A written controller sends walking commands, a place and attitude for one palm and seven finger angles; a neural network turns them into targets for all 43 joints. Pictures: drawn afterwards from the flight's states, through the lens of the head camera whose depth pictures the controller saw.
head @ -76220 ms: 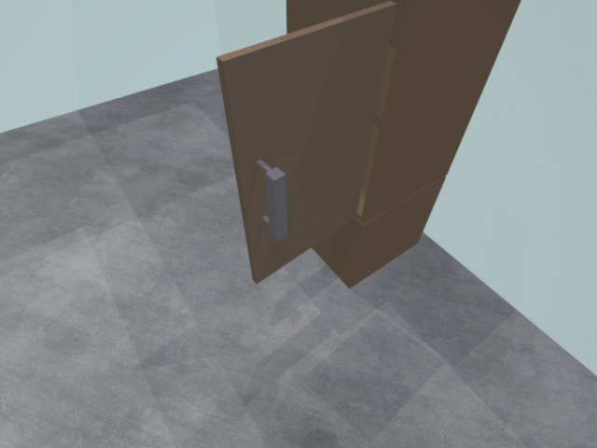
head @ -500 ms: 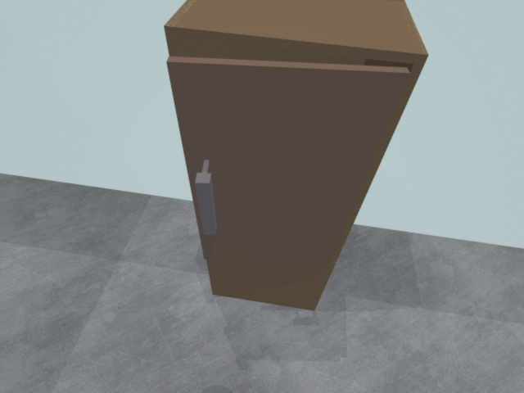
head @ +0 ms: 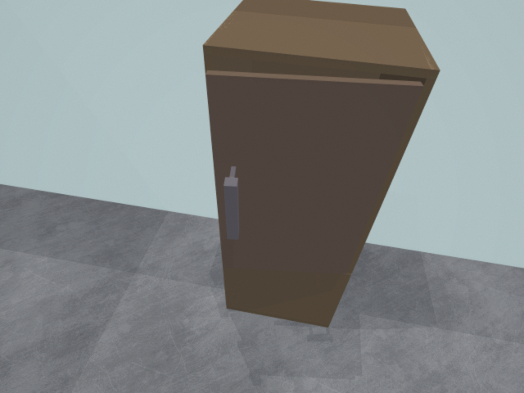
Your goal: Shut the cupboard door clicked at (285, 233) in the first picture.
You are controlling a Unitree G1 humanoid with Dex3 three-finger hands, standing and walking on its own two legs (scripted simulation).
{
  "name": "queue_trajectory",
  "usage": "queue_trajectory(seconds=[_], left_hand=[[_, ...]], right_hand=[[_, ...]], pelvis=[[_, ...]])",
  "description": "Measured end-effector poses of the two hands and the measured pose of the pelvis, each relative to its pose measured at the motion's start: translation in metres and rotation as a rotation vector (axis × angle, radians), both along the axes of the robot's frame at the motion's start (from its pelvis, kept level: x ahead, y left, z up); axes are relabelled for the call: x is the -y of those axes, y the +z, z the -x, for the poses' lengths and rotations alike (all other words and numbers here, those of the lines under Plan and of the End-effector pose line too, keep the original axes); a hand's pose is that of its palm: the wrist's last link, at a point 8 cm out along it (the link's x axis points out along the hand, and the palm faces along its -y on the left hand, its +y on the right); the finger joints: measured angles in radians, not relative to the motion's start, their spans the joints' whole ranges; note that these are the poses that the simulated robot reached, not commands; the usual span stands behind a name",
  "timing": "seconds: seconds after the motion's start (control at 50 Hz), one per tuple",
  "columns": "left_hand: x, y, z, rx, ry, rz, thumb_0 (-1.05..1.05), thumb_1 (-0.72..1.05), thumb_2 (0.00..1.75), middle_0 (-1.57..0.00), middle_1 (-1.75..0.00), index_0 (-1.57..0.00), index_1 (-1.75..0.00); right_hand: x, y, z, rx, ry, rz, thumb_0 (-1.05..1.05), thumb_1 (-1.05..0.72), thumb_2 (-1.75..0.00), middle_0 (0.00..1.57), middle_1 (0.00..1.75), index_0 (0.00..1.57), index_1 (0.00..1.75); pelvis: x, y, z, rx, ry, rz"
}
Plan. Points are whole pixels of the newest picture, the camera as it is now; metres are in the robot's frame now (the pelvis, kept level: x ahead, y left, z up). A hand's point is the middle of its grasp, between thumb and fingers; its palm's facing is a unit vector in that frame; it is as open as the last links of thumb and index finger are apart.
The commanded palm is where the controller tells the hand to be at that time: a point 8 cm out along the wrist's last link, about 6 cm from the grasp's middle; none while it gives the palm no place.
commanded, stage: look again from close up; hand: left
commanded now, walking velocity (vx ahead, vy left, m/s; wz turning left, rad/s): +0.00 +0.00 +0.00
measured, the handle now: (233, 203) +0.52 +0.10 -0.04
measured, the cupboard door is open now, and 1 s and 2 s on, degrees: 8 8 8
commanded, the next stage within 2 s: shuffle to correct the standing spot in 0.02 s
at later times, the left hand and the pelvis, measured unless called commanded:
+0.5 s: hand out of the picture -0.04 +0.15 -0.18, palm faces +0.00 -0.99 -0.15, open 7.3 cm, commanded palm none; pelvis +0.01 -0.02 +0.00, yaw -1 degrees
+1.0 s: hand out of the picture +0.11 +0.11 -0.18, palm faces +0.08 -0.97 -0.22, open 7.3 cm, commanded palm none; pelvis +0.08 -0.08 -0.01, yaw +2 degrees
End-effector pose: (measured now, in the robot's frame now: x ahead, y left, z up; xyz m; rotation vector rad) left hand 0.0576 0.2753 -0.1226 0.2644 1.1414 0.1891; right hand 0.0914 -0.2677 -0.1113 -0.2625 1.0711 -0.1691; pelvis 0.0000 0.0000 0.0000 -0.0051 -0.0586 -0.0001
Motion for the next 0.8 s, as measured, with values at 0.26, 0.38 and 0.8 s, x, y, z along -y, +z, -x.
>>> queue_trajectory(seconds=[0.26, 0.38, 0.8], left_hand=[[0.007, -0.015, 0.047, -0.161, 0.016, 0.047, 0.00, 0.91, 0.89, -0.19, -0.30, -0.20, -0.30], [0.040, -0.023, 0.079, -0.280, 0.030, 0.113, 0.00, 0.91, 0.89, -0.19, -0.30, -0.20, -0.30], [0.116, -0.034, 0.019, -0.296, 0.037, 0.191, 0.00, 0.91, 0.89, -0.20, -0.30, -0.20, -0.30]], right_hand=[[-0.015, -0.011, 0.055, -0.169, -0.050, -0.019, 0.01, -0.90, -0.90, 0.20, 0.30, 0.20, 0.29], [-0.030, -0.023, 0.082, -0.254, -0.105, -0.079, 0.01, -0.90, -0.90, 0.20, 0.30, 0.20, 0.29], [-0.002, -0.033, 0.068, -0.287, -0.196, -0.098, 0.01, -0.90, -0.90, 0.20, 0.30, 0.20, 0.29]], pelvis=[[-0.007, 0.003, 0.005, -0.014, -0.001, -0.002], [0.002, 0.001, 0.000, -0.023, -0.021, -0.007], [0.050, -0.006, -0.050, -0.050, -0.049, -0.002]])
